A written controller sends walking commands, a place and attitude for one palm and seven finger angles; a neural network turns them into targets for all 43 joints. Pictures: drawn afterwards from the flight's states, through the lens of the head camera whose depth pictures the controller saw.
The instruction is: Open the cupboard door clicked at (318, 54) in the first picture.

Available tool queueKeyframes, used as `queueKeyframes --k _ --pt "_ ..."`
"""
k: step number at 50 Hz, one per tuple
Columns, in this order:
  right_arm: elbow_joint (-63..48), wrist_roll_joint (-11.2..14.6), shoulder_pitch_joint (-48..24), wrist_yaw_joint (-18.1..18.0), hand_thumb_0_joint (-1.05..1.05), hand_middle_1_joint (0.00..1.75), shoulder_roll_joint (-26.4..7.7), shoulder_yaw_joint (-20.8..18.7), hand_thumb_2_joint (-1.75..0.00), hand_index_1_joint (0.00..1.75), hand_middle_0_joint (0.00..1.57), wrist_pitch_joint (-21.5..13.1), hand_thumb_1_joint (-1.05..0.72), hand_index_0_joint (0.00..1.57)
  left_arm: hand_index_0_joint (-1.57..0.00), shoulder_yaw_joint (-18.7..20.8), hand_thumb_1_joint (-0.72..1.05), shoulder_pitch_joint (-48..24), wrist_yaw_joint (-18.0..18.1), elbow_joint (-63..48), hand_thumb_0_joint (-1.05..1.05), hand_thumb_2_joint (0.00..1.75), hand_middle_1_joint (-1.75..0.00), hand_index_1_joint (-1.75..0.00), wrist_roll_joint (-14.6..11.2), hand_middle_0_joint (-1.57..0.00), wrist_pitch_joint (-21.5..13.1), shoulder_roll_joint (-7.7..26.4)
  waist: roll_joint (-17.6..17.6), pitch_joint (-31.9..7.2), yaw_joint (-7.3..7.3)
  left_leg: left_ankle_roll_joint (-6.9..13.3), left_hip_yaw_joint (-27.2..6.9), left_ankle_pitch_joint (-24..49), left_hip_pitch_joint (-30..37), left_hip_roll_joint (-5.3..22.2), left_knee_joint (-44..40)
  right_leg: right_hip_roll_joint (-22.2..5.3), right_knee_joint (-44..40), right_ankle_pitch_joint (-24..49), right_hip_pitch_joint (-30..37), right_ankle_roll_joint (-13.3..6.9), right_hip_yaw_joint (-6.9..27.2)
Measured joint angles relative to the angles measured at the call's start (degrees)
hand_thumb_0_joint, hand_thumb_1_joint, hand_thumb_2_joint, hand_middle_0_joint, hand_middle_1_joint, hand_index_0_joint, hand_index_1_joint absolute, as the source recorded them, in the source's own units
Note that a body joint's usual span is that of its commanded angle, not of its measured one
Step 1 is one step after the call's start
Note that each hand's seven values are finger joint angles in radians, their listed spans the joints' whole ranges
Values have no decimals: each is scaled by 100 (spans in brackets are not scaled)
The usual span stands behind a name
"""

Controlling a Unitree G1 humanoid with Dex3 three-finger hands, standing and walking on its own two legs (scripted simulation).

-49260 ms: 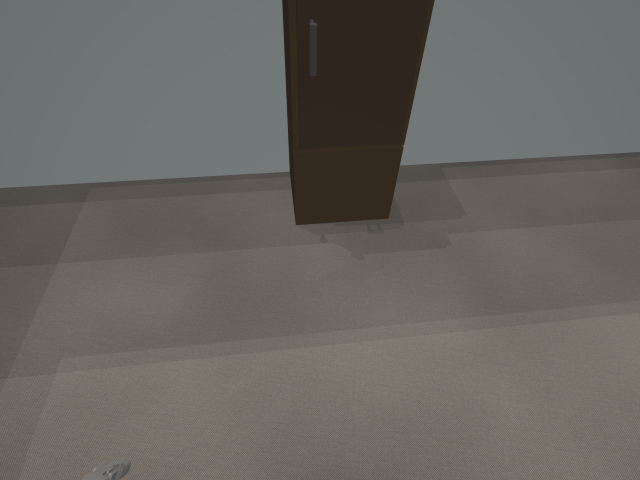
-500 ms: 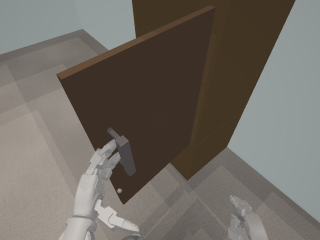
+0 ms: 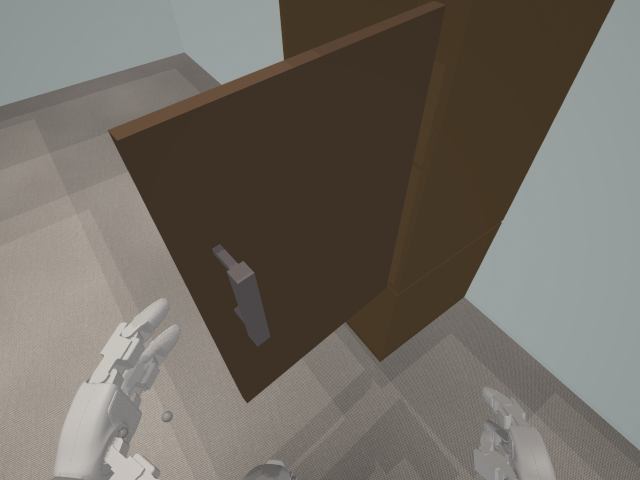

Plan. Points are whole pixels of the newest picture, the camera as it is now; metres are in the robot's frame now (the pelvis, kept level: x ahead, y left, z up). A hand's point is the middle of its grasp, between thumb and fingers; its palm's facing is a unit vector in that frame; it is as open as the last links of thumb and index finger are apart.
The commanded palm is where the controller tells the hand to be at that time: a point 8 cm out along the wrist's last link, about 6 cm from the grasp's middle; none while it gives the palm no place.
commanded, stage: slide the hand sideways off the handle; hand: left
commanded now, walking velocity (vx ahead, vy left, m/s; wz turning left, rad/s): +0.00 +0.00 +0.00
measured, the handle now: (241, 297) +0.31 +0.12 +0.08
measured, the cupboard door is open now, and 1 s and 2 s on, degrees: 95 95 95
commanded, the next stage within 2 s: draw the hand back to the body in 0.06 s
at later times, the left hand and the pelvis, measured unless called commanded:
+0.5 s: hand (119, 399) +0.18 +0.20 +0.11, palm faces -0.01 -1.00 -0.06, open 16.3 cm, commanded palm +0.15 +0.26 +0.13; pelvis +0.00 +0.02 +0.01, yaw +0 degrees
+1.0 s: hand (41, 347) +0.20 +0.26 +0.16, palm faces +0.30 -0.88 -0.37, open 13.4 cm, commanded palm +0.16 +0.31 +0.19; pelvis +0.02 +0.04 +0.05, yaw +0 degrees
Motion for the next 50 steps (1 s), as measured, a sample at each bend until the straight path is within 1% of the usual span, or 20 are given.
queueKeyframes --k 5,8,11,15,19,22,27,34,35,37,39,41,43,45,50 --pt "35 22 -22 -60 1 30 -7 0 -90 30 20 -85 -90 20 -15 59 -50 -38 -229 75 -1 30 -30 -30 -129 -15 -24 70 24 20 8 26 -8 11 -64 0 57 0 29 25 -47 19 -7" --pt "40 31 -22 -70 1 30 -3 12 -90 30 20 -167 -90 20 -15 21 -50 -131 -230 91 -1 30 -30 -30 -167 -15 -14 44 42 42 9 50 -12 19 -104 -2 94 -2 39 47 -73 34 -11" --pt "29 38 -4 -64 1 30 29 26 -90 30 20 -221 -90 20 -15 -60 -50 -182 -167 9 -1 30 -30 -30 -136 -15 48 2 34 44 13 79 7 26 -119 -5 108 -7 42 69 -88 57 7" --pt "34 57 31 -83 1 30 94 74 -90 30 20 -227 -90 20 -15 -74 -50 -254 -18 -214 -1 30 -30 -30 -16 -15 232 124 24 47 21 114 32 44 -16 -8 50 -8 -42 113 18 86 33" --pt "51 99 56 -91 1 30 151 136 -90 30 20 -210 -90 20 -15 95 -50 -249 82 -401 -1 30 -30 -30 -55 -15 441 223 49 30 3 145 60 84 193 -12 -102 -7 -231 188 231 122 64" --pt "57 124 78 -102 1 30 150 189 -90 30 20 -230 -90 20 -15 207 -50 -224 78 -460 -1 30 -30 -30 -141 -15 651 234 76 18 -1 170 71 123 361 -25 -241 -12 -405 253 412 153 76" --pt "78 134 93 -123 1 30 86 251 -90 30 20 -334 -90 20 -15 273 -50 -204 18 -538 -1 30 -30 -30 -176 -15 968 291 86 40 26 210 72 185 610 -55 -445 -29 -667 348 689 197 77" --pt "157 142 63 -122 1 30 25 274 -90 30 20 -525 -90 20 -15 421 -47 -237 -50 -821 -1 32 -30 -30 -213 -15 1172 409 44 104 81 238 63 262 940 -89 -703 -46 -986 458 1051 230 71" --pt "173 124 60 -155 1 30 31 277 -90 30 20 -515 -90 20 -15 417 -45 -260 127 -888 -1 32 -30 -30 -17 -16 1249 480 26 118 120 240 80 278 1016 -88 -765 -45 -1046 480 1117 232 89" --pt "213 77 22 -237 1 30 59 305 -90 30 20 -432 -90 20 -16 402 -41 -231 679 -1035 -1 34 -30 -30 369 -16 1442 603 -2 164 149 251 121 350 1226 -94 -974 -48 -1242 562 1304 249 131" --pt "224 50 -8 -277 1 30 85 326 -90 30 20 -357 -90 20 -16 407 -37 -163 1143 -1123 -1 36 -30 -30 641 -16 1616 611 1 226 141 253 145 439 1436 -109 -1209 -55 -1479 663 1505 257 156" --pt "235 22 -26 -290 1 30 91 344 -90 30 20 -306 -90 20 -16 393 -31 -114 1482 -1152 -1 38 -30 -30 843 -16 1751 583 20 300 139 259 167 528 1632 -131 -1436 -71 -1703 759 1694 267 177" --pt "281 -14 -39 -299 1 30 84 366 -90 30 20 -284 -90 20 -16 363 -25 -100 1712 -1158 -1 41 -30 -30 984 -16 1842 572 40 382 152 271 187 615 1826 -160 -1657 -93 -1912 846 1878 281 196" --pt "364 -47 -51 -302 1 30 78 390 -90 30 20 -278 -90 20 -17 343 -19 -115 1860 -1165 -1 44 -30 -30 1080 -17 1890 587 43 454 177 283 206 697 2016 -192 -1874 -118 -2106 921 2052 295 213" --pt "611 -103 -90 -280 1 30 85 425 -90 30 20 -283 -90 20 -17 437 -2 -227 2035 -1184 -1 51 -30 -30 1196 -17 1884 672 22 575 234 288 244 864 2480 -253 -2373 -164 -2548 1068 2477 310 252"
